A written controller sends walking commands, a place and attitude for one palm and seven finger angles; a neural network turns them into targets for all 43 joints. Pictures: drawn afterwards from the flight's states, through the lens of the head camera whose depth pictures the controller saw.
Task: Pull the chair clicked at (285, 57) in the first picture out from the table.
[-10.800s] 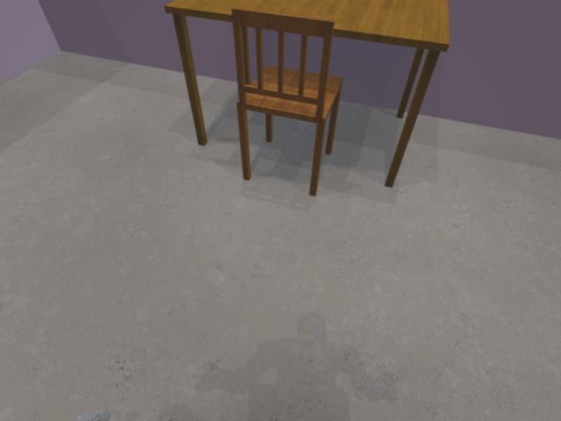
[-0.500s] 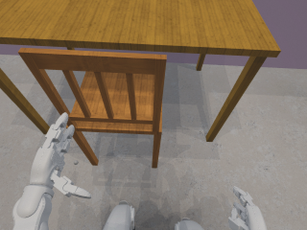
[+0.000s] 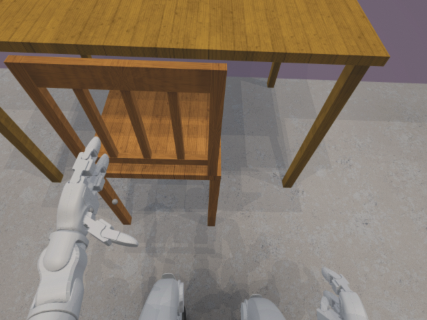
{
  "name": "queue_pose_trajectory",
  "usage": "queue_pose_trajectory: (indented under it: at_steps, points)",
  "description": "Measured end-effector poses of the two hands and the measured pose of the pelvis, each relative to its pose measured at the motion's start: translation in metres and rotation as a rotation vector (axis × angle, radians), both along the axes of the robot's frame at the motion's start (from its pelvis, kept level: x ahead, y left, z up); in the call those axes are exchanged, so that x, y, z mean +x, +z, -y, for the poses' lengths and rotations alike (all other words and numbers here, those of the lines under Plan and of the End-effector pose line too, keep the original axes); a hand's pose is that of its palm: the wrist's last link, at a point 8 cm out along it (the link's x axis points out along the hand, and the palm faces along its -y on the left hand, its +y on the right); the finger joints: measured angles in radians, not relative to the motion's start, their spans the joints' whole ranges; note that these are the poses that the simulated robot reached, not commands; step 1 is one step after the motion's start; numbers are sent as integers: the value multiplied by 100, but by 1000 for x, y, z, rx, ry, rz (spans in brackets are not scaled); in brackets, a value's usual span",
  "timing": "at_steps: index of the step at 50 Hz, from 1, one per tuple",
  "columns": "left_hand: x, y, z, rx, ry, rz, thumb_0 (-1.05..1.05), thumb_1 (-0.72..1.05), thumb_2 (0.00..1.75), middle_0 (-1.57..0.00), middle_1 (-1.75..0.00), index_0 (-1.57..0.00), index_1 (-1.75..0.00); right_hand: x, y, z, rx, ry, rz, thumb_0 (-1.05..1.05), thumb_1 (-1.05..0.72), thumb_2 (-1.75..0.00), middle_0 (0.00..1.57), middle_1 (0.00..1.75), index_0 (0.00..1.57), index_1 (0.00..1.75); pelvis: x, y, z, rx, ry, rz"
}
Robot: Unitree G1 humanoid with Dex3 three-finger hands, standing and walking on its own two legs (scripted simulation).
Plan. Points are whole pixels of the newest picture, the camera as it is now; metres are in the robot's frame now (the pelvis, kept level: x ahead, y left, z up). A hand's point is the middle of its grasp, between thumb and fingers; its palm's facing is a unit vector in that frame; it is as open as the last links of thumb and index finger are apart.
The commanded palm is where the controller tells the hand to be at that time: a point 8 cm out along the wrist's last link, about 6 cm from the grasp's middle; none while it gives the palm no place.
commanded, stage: aim the fingers beside a spindle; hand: left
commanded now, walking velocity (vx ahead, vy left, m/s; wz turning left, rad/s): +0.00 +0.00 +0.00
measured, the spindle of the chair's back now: (138, 127) +0.52 +0.19 +0.00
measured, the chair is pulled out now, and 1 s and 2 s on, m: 0.00 0.00 0.00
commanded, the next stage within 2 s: push the fingers through the gap in 1.16 s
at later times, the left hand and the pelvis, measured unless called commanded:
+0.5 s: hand (131, 179) +0.37 +0.17 +0.01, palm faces +0.00 -1.00 -0.04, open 16.9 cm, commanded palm +0.35 +0.22 +0.01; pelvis +0.00 +0.00 -0.01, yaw -1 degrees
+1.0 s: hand (131, 178) +0.38 +0.18 +0.01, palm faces +0.01 -1.00 -0.03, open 17.0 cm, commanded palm +0.35 +0.22 +0.01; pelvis +0.00 +0.00 -0.02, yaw -1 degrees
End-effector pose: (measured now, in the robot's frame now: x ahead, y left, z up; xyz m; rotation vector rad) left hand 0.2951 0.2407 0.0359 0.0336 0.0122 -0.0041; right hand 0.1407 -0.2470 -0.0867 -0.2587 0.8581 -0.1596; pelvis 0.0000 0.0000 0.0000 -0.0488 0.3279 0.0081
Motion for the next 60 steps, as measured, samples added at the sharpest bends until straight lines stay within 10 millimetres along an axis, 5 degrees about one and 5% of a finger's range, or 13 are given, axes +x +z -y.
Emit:
queue_pose_trajectory:
  at_steps: [32,60]
  points:
    - [64,-27,16,2,5,3,-1,-50,30,-7,-8,-6,-8,-44,-35,11,3,-60,-197,1,-90,-89,20,30,20,29,-4,-18,2,1,-14,-65]
    - [58,-29,13,-5,11,9,-1,-50,30,-7,-8,-6,-8,-28,-29,11,-6,-54,-167,1,-90,-89,20,30,20,29,-3,-18,2,-2,-13,-64]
